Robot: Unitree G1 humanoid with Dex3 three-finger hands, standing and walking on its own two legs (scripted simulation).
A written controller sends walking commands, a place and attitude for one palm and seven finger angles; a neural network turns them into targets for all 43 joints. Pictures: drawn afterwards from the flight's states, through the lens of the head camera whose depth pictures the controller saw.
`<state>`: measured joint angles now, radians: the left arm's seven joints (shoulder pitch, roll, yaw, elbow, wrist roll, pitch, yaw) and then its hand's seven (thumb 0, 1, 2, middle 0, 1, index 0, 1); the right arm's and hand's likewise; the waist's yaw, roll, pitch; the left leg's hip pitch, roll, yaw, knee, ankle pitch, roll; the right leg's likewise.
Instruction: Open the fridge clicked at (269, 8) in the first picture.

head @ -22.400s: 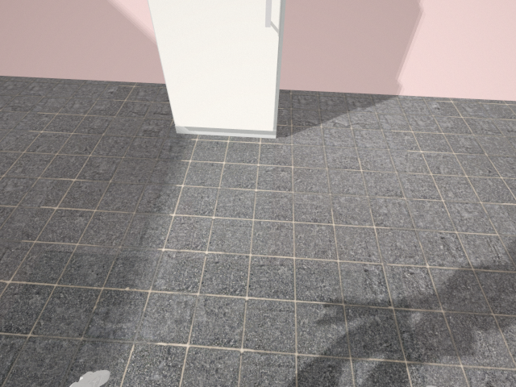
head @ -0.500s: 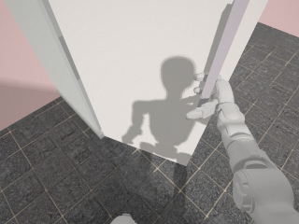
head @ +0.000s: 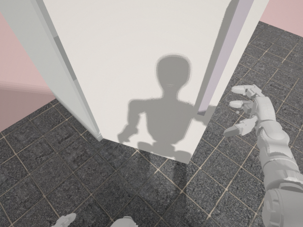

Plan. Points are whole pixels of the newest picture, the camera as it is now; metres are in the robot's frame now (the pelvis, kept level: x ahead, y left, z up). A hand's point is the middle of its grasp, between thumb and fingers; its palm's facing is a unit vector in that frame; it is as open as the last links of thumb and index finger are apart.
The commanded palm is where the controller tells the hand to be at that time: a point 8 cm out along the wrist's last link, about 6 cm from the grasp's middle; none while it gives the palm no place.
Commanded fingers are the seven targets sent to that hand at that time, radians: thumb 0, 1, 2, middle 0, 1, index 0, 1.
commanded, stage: slip the hand off the handle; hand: right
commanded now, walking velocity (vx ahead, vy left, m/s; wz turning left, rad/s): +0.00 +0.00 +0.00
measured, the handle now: (218, 65) +0.52 -0.11 +0.14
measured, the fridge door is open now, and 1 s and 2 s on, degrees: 65 65 65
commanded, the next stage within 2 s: draw the hand back to the body in 0.80 s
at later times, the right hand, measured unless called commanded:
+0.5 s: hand (230, 128) +0.38 -0.15 +0.06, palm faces -0.14 +0.98 -0.12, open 14.7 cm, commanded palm +0.35 -0.20 +0.08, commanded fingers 0.00 0.55 -0.20 0.25 1.15 0.25 1.15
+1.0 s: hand (231, 147) +0.31 -0.14 +0.08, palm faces +0.03 +1.00 -0.02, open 14.6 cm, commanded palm +0.28 -0.19 +0.09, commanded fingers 0.00 0.55 -0.20 0.25 1.15 0.25 1.15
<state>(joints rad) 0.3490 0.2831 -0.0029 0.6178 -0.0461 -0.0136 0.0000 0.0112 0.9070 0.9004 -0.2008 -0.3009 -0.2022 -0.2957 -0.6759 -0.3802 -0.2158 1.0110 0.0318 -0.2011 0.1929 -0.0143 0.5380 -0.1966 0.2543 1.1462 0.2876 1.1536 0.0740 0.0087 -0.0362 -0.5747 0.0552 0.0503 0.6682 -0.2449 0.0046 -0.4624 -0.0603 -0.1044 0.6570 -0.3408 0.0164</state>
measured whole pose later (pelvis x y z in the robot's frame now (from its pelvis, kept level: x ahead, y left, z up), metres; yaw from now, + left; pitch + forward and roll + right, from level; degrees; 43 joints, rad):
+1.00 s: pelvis +0.00 +0.00 +0.00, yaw -2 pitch +2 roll +0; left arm 0.20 0.25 -0.04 0.56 -0.03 -0.11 0.02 0.01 0.91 0.90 -0.20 -0.30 -0.20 -0.30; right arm -0.08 -0.16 0.00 0.19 0.15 -0.04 0.03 -0.02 0.54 -0.20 0.26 1.15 0.25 1.15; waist -0.02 -0.01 -0.04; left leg -0.42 0.07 0.10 0.68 -0.28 0.01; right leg -0.34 -0.05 -0.05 0.67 -0.36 0.03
